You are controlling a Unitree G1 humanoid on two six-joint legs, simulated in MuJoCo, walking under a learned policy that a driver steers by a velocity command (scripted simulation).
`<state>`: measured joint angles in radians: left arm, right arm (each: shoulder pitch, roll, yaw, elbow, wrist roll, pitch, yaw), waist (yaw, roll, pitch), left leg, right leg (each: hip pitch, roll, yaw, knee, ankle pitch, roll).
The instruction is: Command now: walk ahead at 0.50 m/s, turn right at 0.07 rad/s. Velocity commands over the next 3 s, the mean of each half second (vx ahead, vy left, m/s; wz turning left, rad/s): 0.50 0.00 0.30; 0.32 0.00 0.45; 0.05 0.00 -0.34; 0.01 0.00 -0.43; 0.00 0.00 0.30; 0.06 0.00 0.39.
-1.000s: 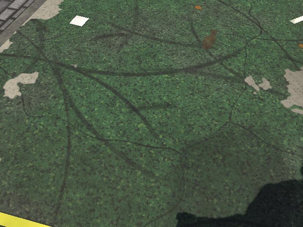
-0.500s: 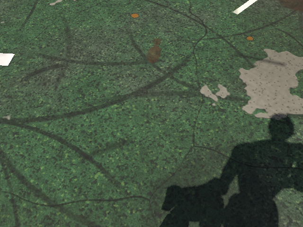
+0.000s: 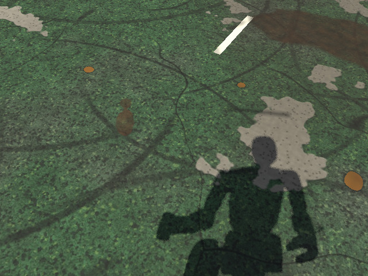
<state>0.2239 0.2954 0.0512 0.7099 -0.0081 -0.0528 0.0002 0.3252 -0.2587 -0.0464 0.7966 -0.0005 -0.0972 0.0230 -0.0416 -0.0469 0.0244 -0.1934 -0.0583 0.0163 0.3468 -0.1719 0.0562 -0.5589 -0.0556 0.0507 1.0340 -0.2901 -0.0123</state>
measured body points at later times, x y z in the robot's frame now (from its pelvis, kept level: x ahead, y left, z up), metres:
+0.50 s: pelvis +0.26 -0.04 +0.00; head +0.29 -0.04 +0.45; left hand +0.29 +0.25 -0.11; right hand +0.44 -0.30 -0.11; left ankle +0.27 +0.12 -0.67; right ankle +0.28 -0.15 -0.74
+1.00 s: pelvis +0.45 +0.08 -0.01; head +0.49 +0.11 +0.44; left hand +0.45 +0.39 -0.13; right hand +0.71 -0.09 -0.10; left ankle +0.48 +0.17 -0.74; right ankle +0.54 -0.07 -0.68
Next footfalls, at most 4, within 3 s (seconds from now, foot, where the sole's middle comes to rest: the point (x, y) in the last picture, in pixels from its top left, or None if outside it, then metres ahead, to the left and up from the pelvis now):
0.28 right None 0.32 -0.14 -0.78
0.76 left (127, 269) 0.52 0.19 -0.78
1.28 right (187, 250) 0.58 -0.03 -0.78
1.70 left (122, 255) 0.57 0.21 -0.78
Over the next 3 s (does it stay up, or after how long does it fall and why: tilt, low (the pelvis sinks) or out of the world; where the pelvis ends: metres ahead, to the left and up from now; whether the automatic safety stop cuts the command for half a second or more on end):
stays up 0.57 0.11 -0.01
